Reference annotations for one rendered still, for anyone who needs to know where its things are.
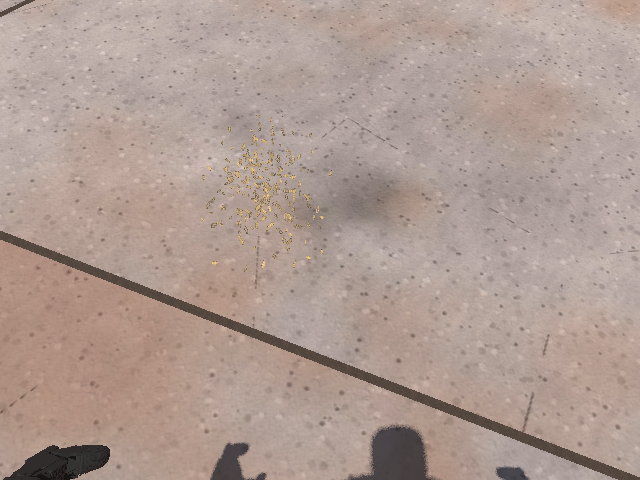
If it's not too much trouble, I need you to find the left robot hand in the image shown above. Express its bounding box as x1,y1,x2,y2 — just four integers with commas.
3,445,110,480

